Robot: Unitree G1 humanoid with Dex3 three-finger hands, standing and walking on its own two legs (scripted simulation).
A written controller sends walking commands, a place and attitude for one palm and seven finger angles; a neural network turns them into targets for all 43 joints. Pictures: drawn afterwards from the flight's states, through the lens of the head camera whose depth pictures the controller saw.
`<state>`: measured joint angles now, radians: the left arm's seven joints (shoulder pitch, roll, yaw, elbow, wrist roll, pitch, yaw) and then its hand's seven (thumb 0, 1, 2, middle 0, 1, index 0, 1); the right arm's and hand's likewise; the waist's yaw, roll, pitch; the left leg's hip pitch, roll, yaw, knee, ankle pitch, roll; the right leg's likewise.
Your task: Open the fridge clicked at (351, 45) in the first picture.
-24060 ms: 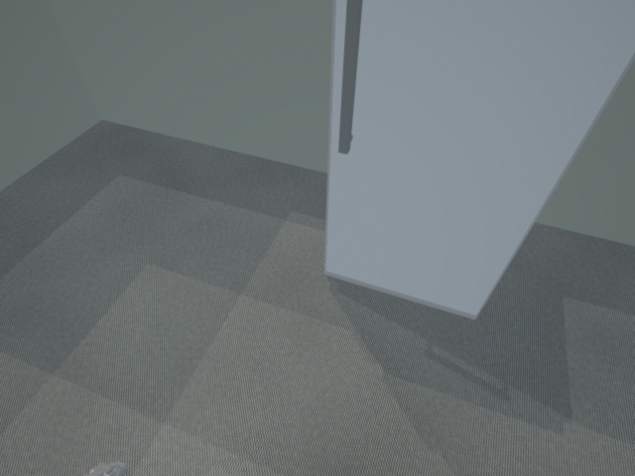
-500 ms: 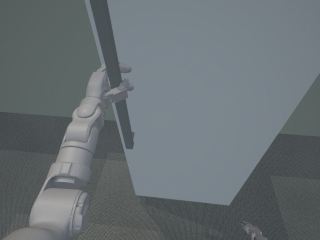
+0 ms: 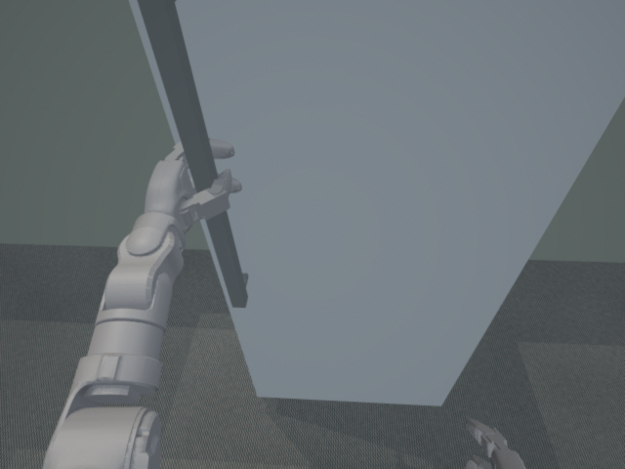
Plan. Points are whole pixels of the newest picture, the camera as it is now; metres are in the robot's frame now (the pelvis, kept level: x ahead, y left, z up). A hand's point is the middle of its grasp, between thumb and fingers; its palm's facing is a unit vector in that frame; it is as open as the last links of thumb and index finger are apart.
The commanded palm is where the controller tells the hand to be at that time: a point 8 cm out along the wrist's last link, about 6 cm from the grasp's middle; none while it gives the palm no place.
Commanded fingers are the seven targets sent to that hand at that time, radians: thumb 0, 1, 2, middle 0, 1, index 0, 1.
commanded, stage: grip the handle and tug to test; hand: left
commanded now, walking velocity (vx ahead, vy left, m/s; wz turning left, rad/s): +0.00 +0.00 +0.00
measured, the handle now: (216, 189) +0.44 +0.15 +0.15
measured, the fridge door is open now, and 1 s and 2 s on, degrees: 0 2 1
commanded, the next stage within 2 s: pull the door a little, standing still in 0.08 s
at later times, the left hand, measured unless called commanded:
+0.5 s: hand (221, 196) +0.39 +0.13 +0.18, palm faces -0.03 -1.00 -0.01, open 5.6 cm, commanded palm +0.33 +0.18 +0.18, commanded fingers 0.00 0.90 0.90 -0.45 -1.40 -0.45 -1.40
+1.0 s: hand (213, 210) +0.38 +0.14 +0.17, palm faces +0.03 -0.97 -0.24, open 6.7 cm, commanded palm +0.35 +0.19 +0.18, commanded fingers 0.00 0.90 0.90 -0.45 -1.40 -0.45 -1.40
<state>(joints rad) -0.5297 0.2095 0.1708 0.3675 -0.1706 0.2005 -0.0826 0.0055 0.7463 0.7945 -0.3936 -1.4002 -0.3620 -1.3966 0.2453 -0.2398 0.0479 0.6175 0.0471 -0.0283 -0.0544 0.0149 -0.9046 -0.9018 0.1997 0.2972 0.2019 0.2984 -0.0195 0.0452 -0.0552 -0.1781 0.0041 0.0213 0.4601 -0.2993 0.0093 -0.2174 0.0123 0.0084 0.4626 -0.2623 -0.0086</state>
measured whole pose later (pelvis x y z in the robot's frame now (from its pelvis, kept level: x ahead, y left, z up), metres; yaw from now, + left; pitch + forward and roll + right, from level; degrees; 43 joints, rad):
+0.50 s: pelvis +0.04 +0.00 +0.00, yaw -1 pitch +2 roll +0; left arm -0.32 0.19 0.15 0.02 -0.18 0.36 -0.07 0.01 0.75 0.79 -0.36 -1.40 -0.34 -1.40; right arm 0.19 -0.22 0.06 0.57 0.04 0.04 -0.04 0.01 -0.91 -0.90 0.20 0.30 0.20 0.30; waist 0.00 0.04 -0.08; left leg -0.13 0.00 0.03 0.42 -0.30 0.01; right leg -0.17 0.01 0.00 0.42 -0.28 -0.01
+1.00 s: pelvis +0.11 +0.01 +0.00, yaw -7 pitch +7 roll +1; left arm 0.29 0.27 0.13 -0.56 -0.10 -0.03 0.04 -0.08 0.56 0.76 -0.41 -1.38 -0.31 -1.40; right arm 0.18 -0.28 0.01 0.53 -0.01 0.05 -0.07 0.01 -0.91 -0.90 0.20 0.30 0.20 0.30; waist 0.02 0.02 -0.04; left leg -0.19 -0.04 0.01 0.61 -0.34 0.02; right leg -0.26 -0.05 -0.09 0.61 -0.33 -0.01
